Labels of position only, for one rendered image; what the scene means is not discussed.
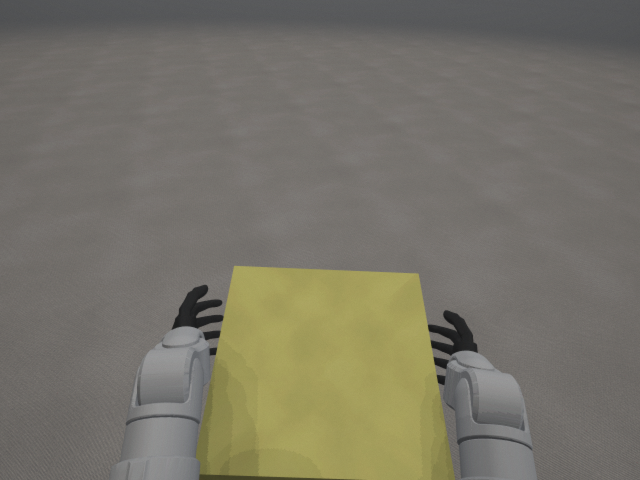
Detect robot left hand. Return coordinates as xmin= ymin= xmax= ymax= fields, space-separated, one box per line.
xmin=172 ymin=285 xmax=224 ymax=355

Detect carton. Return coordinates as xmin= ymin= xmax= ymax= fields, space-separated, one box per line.
xmin=196 ymin=266 xmax=455 ymax=480

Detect robot right forearm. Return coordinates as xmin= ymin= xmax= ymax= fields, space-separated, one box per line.
xmin=443 ymin=351 xmax=537 ymax=480

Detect robot left forearm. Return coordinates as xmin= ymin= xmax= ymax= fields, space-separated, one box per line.
xmin=109 ymin=326 xmax=211 ymax=480

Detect robot right hand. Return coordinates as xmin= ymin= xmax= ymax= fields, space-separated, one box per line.
xmin=428 ymin=310 xmax=478 ymax=385

